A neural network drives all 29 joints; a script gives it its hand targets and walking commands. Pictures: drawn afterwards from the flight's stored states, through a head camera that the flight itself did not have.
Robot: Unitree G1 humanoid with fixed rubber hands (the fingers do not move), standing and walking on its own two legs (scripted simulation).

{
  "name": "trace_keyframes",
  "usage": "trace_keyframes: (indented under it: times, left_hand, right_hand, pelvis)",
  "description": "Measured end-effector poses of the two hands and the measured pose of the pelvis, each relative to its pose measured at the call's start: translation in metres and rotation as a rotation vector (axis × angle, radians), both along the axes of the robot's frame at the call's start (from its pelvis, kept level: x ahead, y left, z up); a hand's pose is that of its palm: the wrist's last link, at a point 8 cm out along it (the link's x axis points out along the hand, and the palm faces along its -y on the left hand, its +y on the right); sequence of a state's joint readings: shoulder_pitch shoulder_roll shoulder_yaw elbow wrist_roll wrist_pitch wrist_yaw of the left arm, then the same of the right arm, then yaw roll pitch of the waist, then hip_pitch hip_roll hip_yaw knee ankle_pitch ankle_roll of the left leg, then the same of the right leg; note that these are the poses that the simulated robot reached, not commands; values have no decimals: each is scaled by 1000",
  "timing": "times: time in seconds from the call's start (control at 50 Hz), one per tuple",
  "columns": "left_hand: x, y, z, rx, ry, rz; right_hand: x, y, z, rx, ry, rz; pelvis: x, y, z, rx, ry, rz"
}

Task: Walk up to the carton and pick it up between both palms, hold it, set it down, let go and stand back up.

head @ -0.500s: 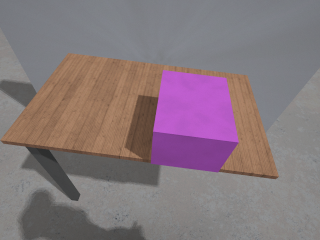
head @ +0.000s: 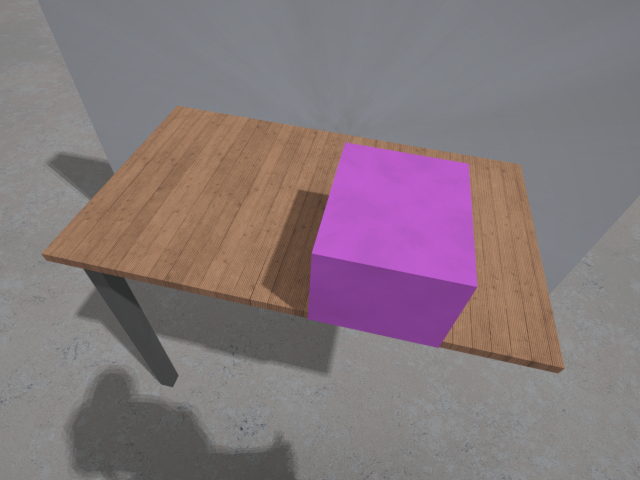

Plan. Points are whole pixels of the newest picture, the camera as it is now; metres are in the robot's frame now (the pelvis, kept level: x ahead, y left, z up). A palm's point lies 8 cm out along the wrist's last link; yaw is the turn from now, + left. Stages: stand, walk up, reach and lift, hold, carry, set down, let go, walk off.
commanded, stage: walk up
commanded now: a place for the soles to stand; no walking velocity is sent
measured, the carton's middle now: (389, 240) +0.50 -0.10 +0.00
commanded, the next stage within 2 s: reach and lift in 0.52 s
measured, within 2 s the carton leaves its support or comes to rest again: neither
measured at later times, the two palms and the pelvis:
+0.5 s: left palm out of the picture +0.03 +0.26 -0.14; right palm out of the picture +0.05 -0.24 -0.13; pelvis +0.01 +0.00 +0.00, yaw +1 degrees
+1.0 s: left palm (167, 472) +0.16 +0.20 -0.11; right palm out of the picture +0.13 -0.28 -0.08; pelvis +0.00 -0.02 +0.00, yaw -6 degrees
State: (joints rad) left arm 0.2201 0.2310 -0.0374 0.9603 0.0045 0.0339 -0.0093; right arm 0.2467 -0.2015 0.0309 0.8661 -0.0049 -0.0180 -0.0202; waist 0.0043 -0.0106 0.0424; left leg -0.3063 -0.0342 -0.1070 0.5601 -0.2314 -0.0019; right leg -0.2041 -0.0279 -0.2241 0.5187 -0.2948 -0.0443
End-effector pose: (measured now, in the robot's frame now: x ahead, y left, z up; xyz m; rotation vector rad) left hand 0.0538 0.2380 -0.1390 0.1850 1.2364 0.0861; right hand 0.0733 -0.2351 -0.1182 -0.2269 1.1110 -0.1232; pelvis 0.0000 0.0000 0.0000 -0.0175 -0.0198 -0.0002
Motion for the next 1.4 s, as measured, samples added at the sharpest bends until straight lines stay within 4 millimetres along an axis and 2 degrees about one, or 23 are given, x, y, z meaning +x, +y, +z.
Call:
trace_keyframes:
  times: [0.12, 0.22, 0.36, 0.56, 0.58, 0.62, 0.68, 0.74, 0.78, 0.8, 0.84, 0.9, 0.96, 1.02, 1.12, 1.2, 1.28, 1.4]
  left_hand:
    - [-26, 3, 0, 14, 63, 33]
    - [-37, 11, 1, 33, 99, 50]
    - [-37, 17, 2, 46, 116, 51]
    - [-26, 18, 1, 44, 111, 49]
    - [-18, 20, -1, 50, 127, 46]
    - [10, 26, -8, 76, 144, 32]
    - [73, 27, -7, 102, 78, 17]
    - [131, 12, 13, 99, -55, -10]
    - [152, -5, 30, 75, -121, -32]
    - [156, -14, 37, 61, -140, -43]
    - [155, -30, 46, 33, -144, -58]
    - [136, -43, 45, 10, -91, -56]
    - [114, -43, 37, 9, -49, -31]
    - [105, -35, 34, 23, -65, -5]
    - [120, -22, 42, 41, -179, 0]
    - [139, -22, 60, 23, -276, -33]
    - [142, -27, 71, -9, -318, -64]
    - [124, -29, 67, -47, -319, -59]
  right_hand:
    - [-7, -1, -4, 3, 35, 3]
    - [-17, -3, -7, -6, 82, 1]
    - [-23, -4, -8, -19, 127, 1]
    - [-16, -3, -8, -25, 125, 2]
    - [-9, -5, -11, -21, 115, -16]
    - [15, -9, -19, -9, 79, -33]
    - [60, -10, -20, 16, -16, 0]
    - [92, -10, -10, 51, -113, 15]
    - [98, -12, 1, 71, -162, 8]
    - [98, -15, 7, 75, -181, 0]
    - [90, -22, 18, 68, -197, -18]
    - [74, -38, 27, 27, -190, -33]
    - [63, -48, 32, -6, -187, -26]
    - [62, -46, 35, -4, -205, -8]
    - [79, -25, 37, 40, -281, 1]
    - [89, -9, 41, 72, -348, -23]
    - [83, -3, 48, 70, -384, -52]
    - [62, -7, 57, 28, -390, -72]
  pelvis:
    - [1, -1, 2, -3, -5, 9]
    - [3, 0, 2, -4, -4, 14]
    - [7, 2, 3, -4, 0, 17]
    - [10, 4, 3, -2, 6, 16]
    - [8, 3, -1, 1, 23, 6]
    - [-1, 1, -12, 14, 41, -7]
    - [-12, -2, -28, 27, 52, -36]
    - [-16, -4, -33, 27, 37, -59]
    - [-14, -6, -29, 24, 13, -73]
    - [-12, -7, -25, 22, -2, -78]
    - [-8, -10, -17, 23, -27, -87]
    - [-3, -14, -7, 31, -39, -97]
    - [-2, -19, -4, 38, -29, -106]
    - [-5, -23, -2, 45, -5, -112]
    - [-9, -26, -3, 46, 30, -107]
    - [-8, -22, 1, 40, 20, -101]
    - [-2, -14, 6, 32, -9, -102]
    - [5, -3, 11, 25, -35, -114]
